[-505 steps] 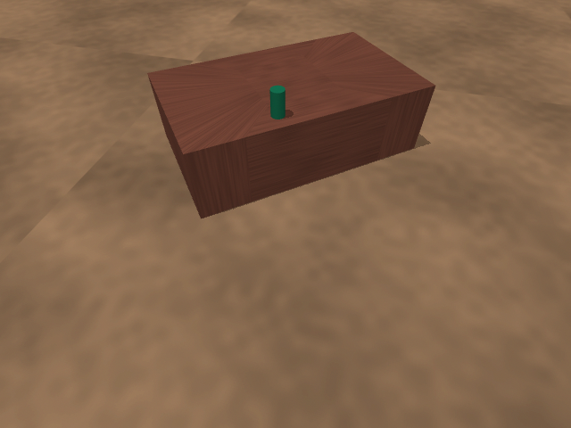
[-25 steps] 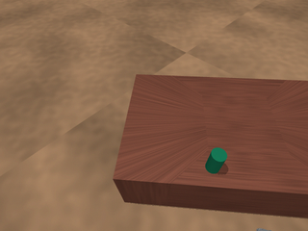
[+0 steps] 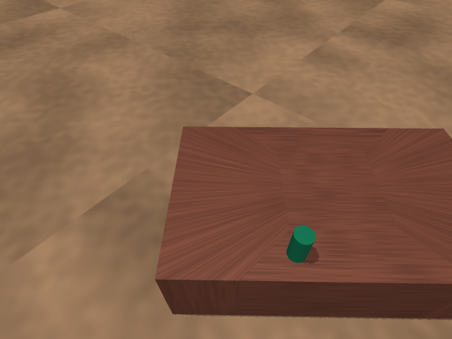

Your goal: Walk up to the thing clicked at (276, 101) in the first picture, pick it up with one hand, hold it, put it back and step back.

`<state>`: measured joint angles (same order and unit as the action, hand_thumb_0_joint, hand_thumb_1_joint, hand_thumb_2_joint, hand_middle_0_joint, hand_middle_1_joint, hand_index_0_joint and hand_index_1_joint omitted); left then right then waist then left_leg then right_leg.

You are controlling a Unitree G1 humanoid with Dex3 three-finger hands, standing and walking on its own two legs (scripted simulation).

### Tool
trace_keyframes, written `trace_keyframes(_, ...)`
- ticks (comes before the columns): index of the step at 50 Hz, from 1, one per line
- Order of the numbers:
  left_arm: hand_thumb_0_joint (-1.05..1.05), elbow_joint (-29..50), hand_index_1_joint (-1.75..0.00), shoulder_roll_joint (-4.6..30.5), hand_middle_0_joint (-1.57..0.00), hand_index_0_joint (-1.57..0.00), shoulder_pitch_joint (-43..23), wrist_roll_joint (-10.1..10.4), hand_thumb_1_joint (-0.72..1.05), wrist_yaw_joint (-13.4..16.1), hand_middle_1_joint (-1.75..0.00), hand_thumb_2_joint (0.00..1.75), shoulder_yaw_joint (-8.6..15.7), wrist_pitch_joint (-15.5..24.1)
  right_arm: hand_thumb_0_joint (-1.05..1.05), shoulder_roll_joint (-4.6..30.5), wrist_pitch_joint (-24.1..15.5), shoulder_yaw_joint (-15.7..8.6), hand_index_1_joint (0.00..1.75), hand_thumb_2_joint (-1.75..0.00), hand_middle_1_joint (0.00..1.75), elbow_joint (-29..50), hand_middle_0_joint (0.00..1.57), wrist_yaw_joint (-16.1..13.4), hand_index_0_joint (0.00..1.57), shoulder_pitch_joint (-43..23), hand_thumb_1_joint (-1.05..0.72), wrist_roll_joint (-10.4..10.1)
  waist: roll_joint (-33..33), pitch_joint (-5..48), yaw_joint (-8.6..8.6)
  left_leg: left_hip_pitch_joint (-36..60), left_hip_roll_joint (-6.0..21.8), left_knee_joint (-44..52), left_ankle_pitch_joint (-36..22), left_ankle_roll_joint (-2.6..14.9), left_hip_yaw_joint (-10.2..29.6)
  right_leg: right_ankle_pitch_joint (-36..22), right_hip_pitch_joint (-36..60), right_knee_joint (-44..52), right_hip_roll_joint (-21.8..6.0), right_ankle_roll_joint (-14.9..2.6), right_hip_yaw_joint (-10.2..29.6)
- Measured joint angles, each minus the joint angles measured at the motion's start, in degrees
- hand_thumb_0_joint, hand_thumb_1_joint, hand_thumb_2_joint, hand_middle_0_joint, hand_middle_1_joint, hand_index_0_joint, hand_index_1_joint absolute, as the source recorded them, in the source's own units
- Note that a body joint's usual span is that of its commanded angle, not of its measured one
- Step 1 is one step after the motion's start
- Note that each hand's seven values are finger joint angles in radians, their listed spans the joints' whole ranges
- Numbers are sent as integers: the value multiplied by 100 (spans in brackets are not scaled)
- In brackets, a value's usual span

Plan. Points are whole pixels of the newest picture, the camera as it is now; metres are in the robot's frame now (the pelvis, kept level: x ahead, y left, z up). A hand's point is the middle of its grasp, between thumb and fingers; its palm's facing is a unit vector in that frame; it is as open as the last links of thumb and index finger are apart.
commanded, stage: walk up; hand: right
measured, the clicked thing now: (300, 244) +0.46 -0.23 -0.33
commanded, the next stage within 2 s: stand in 0.36 s
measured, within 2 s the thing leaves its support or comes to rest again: neither
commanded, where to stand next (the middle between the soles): +0.07 -0.01 m, yaw +0 degrees
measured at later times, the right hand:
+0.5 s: hand out of the picture +0.08 -0.25 -0.15, palm faces +0.02 +0.94 -0.33, open 7.4 cm
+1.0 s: hand out of the picture +0.10 -0.25 -0.15, palm faces -0.01 +0.94 -0.34, open 7.4 cm
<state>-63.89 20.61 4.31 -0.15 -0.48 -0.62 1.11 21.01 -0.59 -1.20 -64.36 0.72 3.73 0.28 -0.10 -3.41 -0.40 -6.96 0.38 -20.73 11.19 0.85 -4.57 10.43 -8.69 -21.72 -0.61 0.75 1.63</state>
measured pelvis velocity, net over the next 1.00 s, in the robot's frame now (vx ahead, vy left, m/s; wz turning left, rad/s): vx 0.02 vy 0.00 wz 0.02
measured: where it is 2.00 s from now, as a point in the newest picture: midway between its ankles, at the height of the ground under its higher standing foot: outside the picture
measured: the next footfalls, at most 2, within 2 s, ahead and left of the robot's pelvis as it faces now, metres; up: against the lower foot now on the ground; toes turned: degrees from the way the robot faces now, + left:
none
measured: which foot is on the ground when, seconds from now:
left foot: down 0.00-1.00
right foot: down 0.00-1.00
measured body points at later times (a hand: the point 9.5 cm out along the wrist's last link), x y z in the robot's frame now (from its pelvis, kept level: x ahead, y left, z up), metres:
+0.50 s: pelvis +0.01 +0.00 +0.00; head +0.02 +0.00 +0.45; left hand +0.10 +0.30 -0.13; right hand +0.08 -0.30 -0.13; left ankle +0.00 +0.11 -0.75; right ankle +0.02 -0.13 -0.75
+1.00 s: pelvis +0.02 +0.00 +0.00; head +0.03 +0.00 +0.45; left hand +0.10 +0.30 -0.13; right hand +0.11 -0.30 -0.13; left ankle +0.00 +0.11 -0.75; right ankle +0.02 -0.13 -0.75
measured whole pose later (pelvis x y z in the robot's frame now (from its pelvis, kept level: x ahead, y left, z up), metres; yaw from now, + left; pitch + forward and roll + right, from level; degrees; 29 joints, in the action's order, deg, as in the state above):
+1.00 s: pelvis +0.02 +0.00 +0.00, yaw +1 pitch -2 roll +0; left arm -65.2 19.9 5.6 -0.3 -0.1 -0.2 0.6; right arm 19.8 -0.8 -0.8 -66.7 0.3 4.4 0.3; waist 0.2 -2.2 -0.5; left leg -4.5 -0.1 -16.2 10.1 0.9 -3.5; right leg 9.5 -5.5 -16.6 -1.1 1.1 0.6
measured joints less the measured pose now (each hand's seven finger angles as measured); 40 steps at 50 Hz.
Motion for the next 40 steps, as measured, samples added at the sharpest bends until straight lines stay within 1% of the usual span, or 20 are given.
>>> trace_keyframes(10,0,-179,-30,-59,-21,-20,160,-30,90,15,-30,90,44,-22,0,-48,45,-28,30,-89,30,-148,21,18,20,76,-90,27,-26,3,33,53,29,132,-44,-9,-49,-90,54,180,33,0,48)
trace_keyframes(18,0,-196,-30,-65,-21,-20,162,-27,90,26,-30,90,58,-40,0,-105,49,-42,30,-89,30,-173,21,9,20,119,-90,25,-6,6,28,95,9,168,-27,14,-93,-70,65,181,16,24,92)
trace_keyframes(23,0,-187,-30,-49,-21,-20,116,-7,90,34,-30,90,48,-47,0,-145,26,-6,30,-89,30,-218,21,-9,20,116,-90,7,27,62,-34,132,-24,276,-71,20,-40,-86,121,280,-17,37,39)
trace_keyframes(40,0,-117,-30,-55,-21,-20,79,-12,90,40,-30,90,30,-36,0,-126,-27,28,30,-89,30,-243,21,-39,20,53,-90,6,40,133,-38,199,-47,415,-99,14,70,-110,264,490,-41,42,-71)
